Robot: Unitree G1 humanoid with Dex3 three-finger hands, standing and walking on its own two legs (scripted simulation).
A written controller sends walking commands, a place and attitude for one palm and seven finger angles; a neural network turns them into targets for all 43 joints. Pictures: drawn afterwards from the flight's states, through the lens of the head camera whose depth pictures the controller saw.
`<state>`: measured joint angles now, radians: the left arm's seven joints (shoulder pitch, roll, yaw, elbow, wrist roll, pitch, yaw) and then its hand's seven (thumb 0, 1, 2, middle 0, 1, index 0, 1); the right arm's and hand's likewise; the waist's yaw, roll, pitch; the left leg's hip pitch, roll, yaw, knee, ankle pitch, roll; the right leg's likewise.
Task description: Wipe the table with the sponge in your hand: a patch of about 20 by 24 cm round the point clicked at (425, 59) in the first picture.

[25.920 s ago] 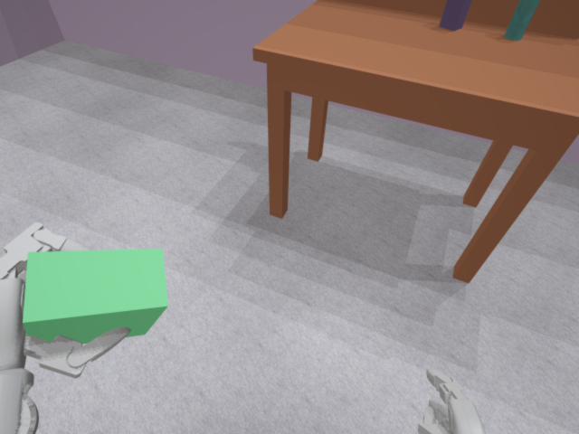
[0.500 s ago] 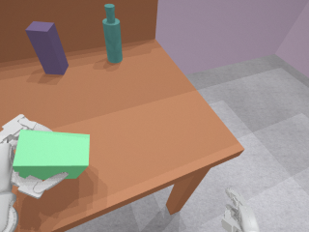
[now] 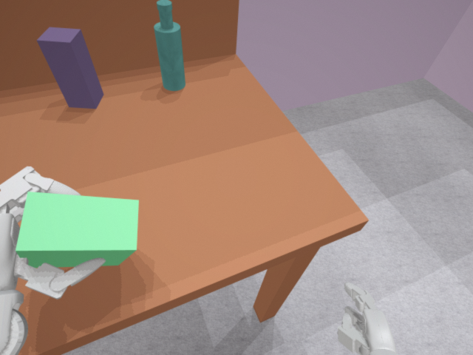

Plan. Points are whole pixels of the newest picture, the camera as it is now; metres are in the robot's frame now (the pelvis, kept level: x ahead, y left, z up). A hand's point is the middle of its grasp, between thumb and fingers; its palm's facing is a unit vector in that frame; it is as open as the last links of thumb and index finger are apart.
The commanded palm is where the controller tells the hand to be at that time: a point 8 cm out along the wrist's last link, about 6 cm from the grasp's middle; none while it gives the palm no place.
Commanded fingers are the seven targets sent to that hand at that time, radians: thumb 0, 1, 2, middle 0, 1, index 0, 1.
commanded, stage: shuffle to correct the standing spot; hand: left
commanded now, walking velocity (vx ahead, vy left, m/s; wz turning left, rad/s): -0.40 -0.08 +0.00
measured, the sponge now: (96, 235) +0.23 +0.22 +0.13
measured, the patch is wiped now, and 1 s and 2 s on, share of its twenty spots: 0.00 0.00 0.00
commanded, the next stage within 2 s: come to a stop and stand still in 0.18 s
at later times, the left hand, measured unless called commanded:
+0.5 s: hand (49, 281) +0.16 +0.24 +0.14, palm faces +0.38 -0.84 -0.39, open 10.4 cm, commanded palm +0.10 +0.27 +0.17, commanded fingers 0.00 0.10 1.30 -1.20 -1.60 -1.20 -1.60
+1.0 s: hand out of the picture +0.19 +0.29 +0.20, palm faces +0.58 -0.72 -0.38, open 10.4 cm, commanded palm +0.08 +0.26 +0.17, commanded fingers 0.00 0.10 1.30 -1.20 -1.60 -1.20 -1.60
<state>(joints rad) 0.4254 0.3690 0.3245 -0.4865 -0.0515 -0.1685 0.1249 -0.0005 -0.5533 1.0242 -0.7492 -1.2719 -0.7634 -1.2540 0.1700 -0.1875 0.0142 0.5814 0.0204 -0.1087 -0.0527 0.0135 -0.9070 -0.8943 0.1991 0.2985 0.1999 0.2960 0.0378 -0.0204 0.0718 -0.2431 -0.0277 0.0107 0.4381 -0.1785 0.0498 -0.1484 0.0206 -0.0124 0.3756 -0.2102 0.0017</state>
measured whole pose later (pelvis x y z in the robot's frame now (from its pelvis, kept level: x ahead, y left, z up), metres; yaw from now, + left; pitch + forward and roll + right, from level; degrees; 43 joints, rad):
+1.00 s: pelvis -0.07 -0.02 -0.01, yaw +1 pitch -2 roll +0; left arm 0.04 0.47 0.47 -0.23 -0.01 -0.19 0.11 0.00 -0.55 1.02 -0.75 -1.28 -0.76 -1.26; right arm 0.19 -0.17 0.03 0.62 0.02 -0.16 0.02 0.01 -0.91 -0.89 0.20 0.30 0.20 0.30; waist 0.08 -0.01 0.12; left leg -0.20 -0.02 -0.03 0.56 -0.31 0.01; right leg -0.30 0.02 -0.03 0.51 -0.17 -0.03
